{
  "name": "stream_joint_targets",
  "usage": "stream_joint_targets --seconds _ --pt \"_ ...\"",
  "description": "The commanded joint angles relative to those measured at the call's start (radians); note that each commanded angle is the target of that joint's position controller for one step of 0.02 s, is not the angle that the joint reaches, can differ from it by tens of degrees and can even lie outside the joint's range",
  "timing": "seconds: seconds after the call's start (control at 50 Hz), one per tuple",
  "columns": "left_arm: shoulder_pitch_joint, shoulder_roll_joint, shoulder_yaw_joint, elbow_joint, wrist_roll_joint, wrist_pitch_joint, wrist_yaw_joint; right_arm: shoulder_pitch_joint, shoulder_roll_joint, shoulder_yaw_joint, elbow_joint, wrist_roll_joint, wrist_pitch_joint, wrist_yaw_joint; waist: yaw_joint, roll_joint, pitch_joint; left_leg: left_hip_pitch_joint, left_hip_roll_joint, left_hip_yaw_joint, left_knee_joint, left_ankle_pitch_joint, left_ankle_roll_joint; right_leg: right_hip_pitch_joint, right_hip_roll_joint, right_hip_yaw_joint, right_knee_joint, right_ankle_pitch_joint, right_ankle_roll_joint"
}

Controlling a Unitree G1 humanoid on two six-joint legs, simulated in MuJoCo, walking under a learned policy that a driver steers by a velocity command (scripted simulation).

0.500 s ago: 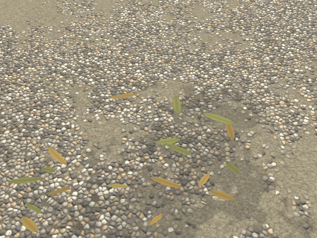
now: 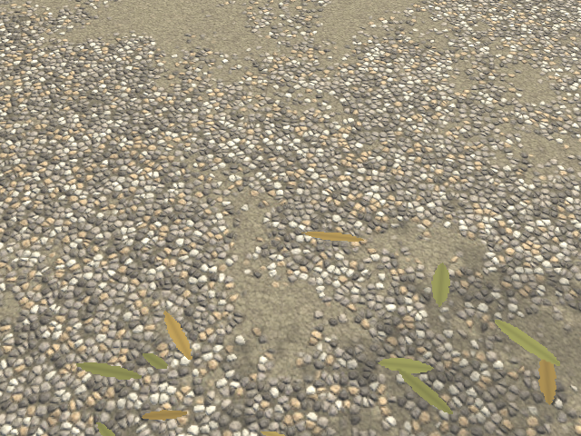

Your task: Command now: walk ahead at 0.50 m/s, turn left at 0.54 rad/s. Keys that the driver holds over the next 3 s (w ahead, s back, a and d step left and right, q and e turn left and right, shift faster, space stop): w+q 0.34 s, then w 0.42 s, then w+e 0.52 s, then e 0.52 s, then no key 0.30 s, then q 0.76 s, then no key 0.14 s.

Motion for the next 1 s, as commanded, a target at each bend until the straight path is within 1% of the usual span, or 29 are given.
stream_joint_targets --seconds 0.02,0.08,0.16,0.2,0.26,0.3,0.32,0.34,0.36,0.38,0.4,0.42,0.44,0.46,0.5,0.56,0.62,0.7,0.76,0.78,0.8,0.82,0.84,0.86,0.88,0.9,0.92,0.94,1.0 --pt "-0.031 0.136 0.036 -0.107 0.02 -0.023 -0.001 0.017 -0.104 -0.026 -0.08 -0.012 -0.014 -0.013 0.019 0.0 -0.101 0.281 0.281 -0.426 -0.28 0.199 0.214 -0.273 -0.085 0.075 -0.077 0.065 0.02" --pt "-0.048 0.095 0.023 -0.116 0.03 0.005 0.007 0.022 -0.137 -0.034 -0.071 -0.004 -0.014 -0.029 0.028 0.019 -0.064 0.133 0.24 -0.32 -0.301 0.299 0.202 -0.235 -0.082 0.027 -0.246 0.136 0.079" --pt "-0.207 0.056 0.004 -0.152 0.024 0.005 0.003 0.075 -0.163 -0.042 -0.046 0.005 0.003 -0.047 -0.041 0.069 -0.054 0.055 0.162 -0.246 -0.271 0.172 0.123 -0.127 -0.019 0.003 -0.568 0.44 0.102" --pt "-0.253 0.071 0.009 -0.167 0.011 0.0 -0.003 0.113 -0.168 -0.044 -0.03 0.008 0.009 -0.047 -0.063 0.084 -0.063 0.082 0.176 -0.29 -0.247 0.105 0.104 -0.095 0.005 0.016 -0.641 0.488 0.1" --pt "-0.261 0.113 0.028 -0.175 0.003 -0.013 -0.011 0.128 -0.152 -0.041 -0.022 0.014 0.016 -0.05 -0.052 0.107 -0.072 0.182 0.215 -0.393 -0.159 0.029 0.085 -0.082 0.009 0.058 -0.718 0.417 0.071" --pt "-0.191 0.135 0.044 -0.16 -0.001 -0.024 -0.012 0.103 -0.143 -0.041 -0.028 0.01 0.021 -0.051 -0.004 0.137 -0.079 0.201 0.223 -0.436 -0.088 0.036 0.063 0.001 0.009 0.049 -0.753 0.349 0.032" --pt "-0.106 0.155 0.058 -0.139 0.006 -0.029 -0.007 0.097 -0.114 -0.031 -0.035 0.006 0.02 -0.05 0.04 0.134 -0.119 0.179 0.186 -0.415 -0.001 0.067 0.034 0.129 -0.005 0.044 -0.78 0.342 0.002" --pt "0.031 0.204 0.075 -0.128 0.024 -0.034 0.001 0.099 -0.052 -0.009 -0.051 -0.003 0.016 -0.046 0.101 0.05 -0.238 0.085 0.129 -0.34 0.249 -0.011 -0.005 0.359 -0.153 0.18 -0.772 0.277 -0.063" --pt "0.139 0.295 0.094 -0.094 0.04 -0.022 0.0 0.245 0.016 0.014 -0.072 0.014 0.006 -0.045 0.048 -0.259 -0.368 -0.243 -0.014 -0.192 0.586 -0.395 -0.081 0.683 -0.383 0.633 -0.854 0.083 -0.236" --pt "0.157 0.23 0.086 -0.078 0.012 -0.017 -0.01 0.268 -0.073 0.003 -0.049 0.031 0.003 -0.049 0.066 -0.267 -0.341 -0.402 0.054 -0.2 0.748 -0.416 -0.097 0.686 -0.423 0.833 -0.927 -0.199 -0.266" --pt "0.113 0.155 0.066 -0.09 0.008 -0.013 -0.008 0.167 -0.134 -0.012 -0.045 0.027 0.006 -0.05 0.096 -0.158 -0.208 -0.435 0.09 -0.202 0.793 -0.319 -0.102 0.576 -0.368 0.688 -0.949 -0.21 -0.221" --pt "0.067 0.128 0.055 -0.092 0.016 -0.005 -0.008 0.086 -0.138 -0.014 -0.06 0.01 0.008 -0.051 0.091 -0.088 -0.131 -0.413 0.119 -0.164 0.779 -0.249 -0.104 0.459 -0.318 0.538 -0.948 -0.081 -0.188" --pt "0.035 0.108 0.046 -0.087 0.022 0.0 -0.008 0.033 -0.125 -0.014 -0.076 -0.004 0.004 -0.049 0.078 -0.068 -0.074 -0.392 0.14 -0.16 0.729 -0.203 -0.102 0.36 -0.275 0.439 -0.963 0.048 -0.182" --pt "0.022 0.091 0.038 -0.08 0.027 0.0 -0.006 0.024 -0.107 -0.014 -0.082 -0.003 0.001 -0.043 0.054 -0.085 -0.052 -0.349 0.163 -0.157 0.683 -0.171 -0.099 0.298 -0.242 0.364 -0.983 0.14 -0.175" --pt "0.025 0.079 0.034 -0.063 0.019 -0.005 -0.006 0.042 -0.068 -0.005 -0.078 0.004 0.002 -0.034 0.03 -0.112 -0.057 -0.298 0.179 -0.128 0.598 -0.16 -0.099 0.256 -0.214 0.284 -1.016 0.24 -0.185" --pt "0.043 0.128 0.046 -0.034 0.005 -0.007 -0.004 -0.021 -0.032 0.015 -0.098 -0.008 0.0 -0.028 0.034 -0.088 -0.042 -0.303 0.2 -0.085 0.426 -0.098 -0.113 0.24 -0.225 0.21 -1.059 0.359 -0.215" --pt "0.061 0.16 0.051 -0.013 -0.003 0.002 -0.002 -0.109 -0.015 0.029 -0.11 -0.006 -0.012 -0.017 0.063 -0.079 -0.033 -0.244 0.197 -0.052 0.232 0.06 -0.117 0.226 -0.202 0.122 -1.073 0.404 -0.197" --pt "0.132 0.179 0.051 0.028 -0.015 0.017 -0.005 -0.216 -0.029 0.027 -0.135 0.007 -0.02 -0.004 0.098 -0.08 -0.015 -0.176 0.165 -0.024 0.081 0.147 -0.11 0.261 -0.215 0.088 -1.055 0.418 -0.172" --pt "0.152 0.197 0.054 0.052 -0.02 0.033 -0.001 -0.238 -0.051 0.018 -0.15 0.008 -0.024 0.006 0.078 -0.09 -0.007 -0.134 0.148 -0.016 0.013 0.087 -0.072 0.329 -0.25 0.092 -1.008 0.486 -0.149" --pt "0.146 0.203 0.055 0.056 -0.022 0.039 0.001 -0.198 -0.067 0.009 -0.141 0.004 -0.027 0.005 0.044 -0.088 -0.026 -0.044 0.13 -0.003 -0.025 0.079 -0.056 0.322 -0.242 0.087 -0.951 0.586 -0.135" --pt "0.142 0.196 0.05 0.057 -0.024 0.043 0.002 -0.095 -0.098 -0.011 -0.11 -0.002 -0.027 -0.001 -0.016 -0.071 -0.085 0.12 0.106 0.013 -0.062 0.086 -0.033 0.295 -0.205 0.055 -0.829 0.716 -0.114" --pt "0.134 0.167 0.037 0.046 -0.013 0.04 0.003 0.06 -0.149 -0.035 -0.074 -0.011 -0.026 -0.012 -0.091 -0.047 -0.189 0.366 0.161 -0.038 -0.043 0.1 0.001 0.181 -0.154 0.02 -0.629 0.678 -0.08" --pt "0.18 0.069 0.003 0.006 0.009 0.025 0.0 0.205 -0.253 -0.059 -0.061 -0.037 -0.017 -0.026 -0.117 0.153 -0.362 0.751 0.439 -0.393 -0.034 0.061 0.116 -0.167 -0.034 -0.05 -0.241 0.298 -0.009" --pt "0.206 0.064 -0.003 0.01 -0.006 0.01 0.001 0.236 -0.221 -0.051 -0.046 -0.025 -0.01 -0.024 -0.114 0.275 -0.448 0.788 0.543 -0.689 -0.171 -0.101 0.192 -0.336 0.029 0.046 -0.035 -0.174 0.003" --pt "0.143 0.159 0.027 0.003 -0.031 0.007 -0.001 0.189 -0.159 -0.03 -0.042 -0.017 -0.011 -0.022 -0.115 0.176 -0.294 0.665 0.506 -0.592 -0.203 -0.184 0.153 -0.418 -0.024 0.092 0.045 -0.13 -0.003" --pt "0.085 0.159 0.03 -0.014 -0.038 0.008 -0.002 0.127 -0.123 -0.017 -0.043 -0.012 -0.014 -0.021 -0.088 0.149 -0.191 0.541 0.464 -0.456 -0.229 -0.173 0.121 -0.428 -0.066 0.067 0.03 -0.045 -0.008" --pt "0.06 0.144 0.031 -0.015 -0.027 0.016 0.001 0.064 -0.09 -0.007 -0.038 -0.015 -0.02 -0.017 -0.055 0.112 -0.119 0.421 0.42 -0.362 -0.272 -0.121 0.104 -0.399 -0.094 0.056 -0.016 0.025 -0.001" --pt "0.069 0.134 0.036 -0.009 -0.017 0.029 0.004 0.019 -0.064 -0.001 -0.035 -0.019 -0.03 -0.013 -0.022 0.127 -0.081 0.332 0.387 -0.285 -0.31 -0.057 0.088 -0.348 -0.119 0.065 -0.059 0.079 0.006" --pt "0.099 0.075 0.031 0.002 -0.017 0.064 0.006 -0.026 -0.062 -0.009 -0.008 -0.029 -0.057 -0.012 0.027 0.105 -0.045 0.217 0.367 -0.137 -0.383 0.106 0.089 -0.28 -0.126 0.072 -0.088 0.177 0.03"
